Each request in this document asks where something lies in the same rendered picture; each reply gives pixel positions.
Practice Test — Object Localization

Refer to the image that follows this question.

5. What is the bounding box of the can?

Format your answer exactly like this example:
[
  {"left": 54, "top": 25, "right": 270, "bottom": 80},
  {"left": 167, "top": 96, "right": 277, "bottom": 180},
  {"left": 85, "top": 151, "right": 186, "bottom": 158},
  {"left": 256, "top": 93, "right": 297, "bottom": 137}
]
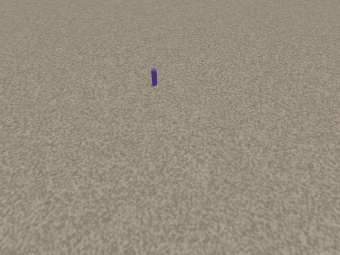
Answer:
[{"left": 151, "top": 69, "right": 157, "bottom": 86}]

